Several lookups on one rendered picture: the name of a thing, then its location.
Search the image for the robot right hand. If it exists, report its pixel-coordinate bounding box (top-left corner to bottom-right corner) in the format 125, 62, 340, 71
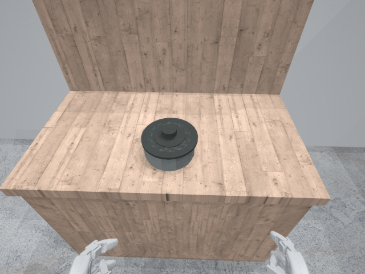
267, 231, 310, 274

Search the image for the knob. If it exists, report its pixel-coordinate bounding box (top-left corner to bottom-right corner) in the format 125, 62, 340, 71
162, 124, 177, 138

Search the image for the table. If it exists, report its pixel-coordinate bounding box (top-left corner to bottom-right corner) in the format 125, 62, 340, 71
0, 0, 331, 262

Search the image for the robot left hand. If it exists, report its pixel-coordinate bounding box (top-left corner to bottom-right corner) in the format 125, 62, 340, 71
68, 239, 118, 274

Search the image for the pot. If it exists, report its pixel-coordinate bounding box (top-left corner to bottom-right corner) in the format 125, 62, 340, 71
144, 149, 194, 171

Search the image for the lid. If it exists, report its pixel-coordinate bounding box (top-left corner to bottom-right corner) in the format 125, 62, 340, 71
141, 118, 198, 160

